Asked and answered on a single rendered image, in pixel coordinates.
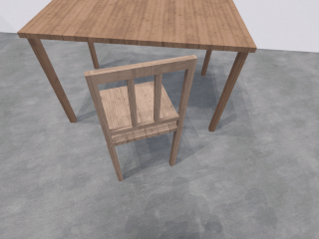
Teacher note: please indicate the table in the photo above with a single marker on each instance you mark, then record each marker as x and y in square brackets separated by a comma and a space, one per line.
[211, 25]

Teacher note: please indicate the chair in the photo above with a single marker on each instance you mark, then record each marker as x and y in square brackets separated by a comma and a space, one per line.
[138, 111]

